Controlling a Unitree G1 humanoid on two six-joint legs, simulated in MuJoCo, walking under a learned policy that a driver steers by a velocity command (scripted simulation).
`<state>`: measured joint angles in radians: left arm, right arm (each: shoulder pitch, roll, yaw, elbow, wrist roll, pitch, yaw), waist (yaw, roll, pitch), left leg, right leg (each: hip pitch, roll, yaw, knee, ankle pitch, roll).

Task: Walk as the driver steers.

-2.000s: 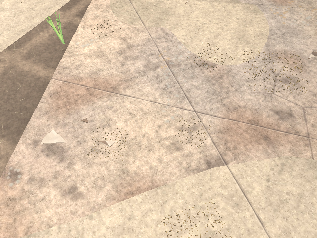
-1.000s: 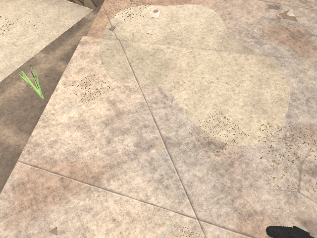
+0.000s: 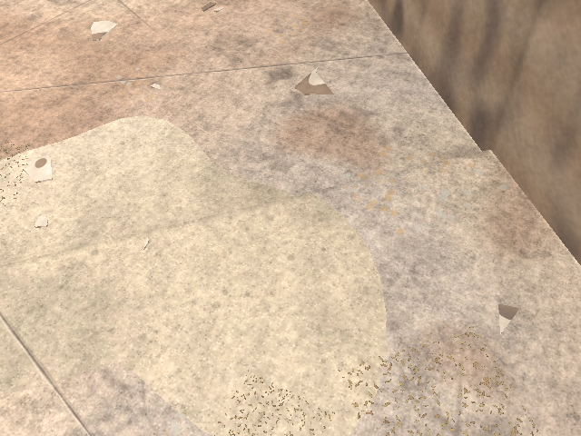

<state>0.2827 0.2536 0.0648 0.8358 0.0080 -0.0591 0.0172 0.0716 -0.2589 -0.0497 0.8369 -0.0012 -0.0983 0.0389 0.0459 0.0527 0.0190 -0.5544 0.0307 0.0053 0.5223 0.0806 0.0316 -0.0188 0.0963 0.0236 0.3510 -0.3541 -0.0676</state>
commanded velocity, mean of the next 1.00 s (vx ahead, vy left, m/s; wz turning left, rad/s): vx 0.05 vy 0.00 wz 0.45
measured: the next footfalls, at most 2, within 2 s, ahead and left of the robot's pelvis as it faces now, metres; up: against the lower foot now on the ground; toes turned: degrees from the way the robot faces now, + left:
left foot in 0.02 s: +0.20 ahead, +0.11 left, +0.00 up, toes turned +1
right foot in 0.46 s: +0.20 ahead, -0.12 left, +0.00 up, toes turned +21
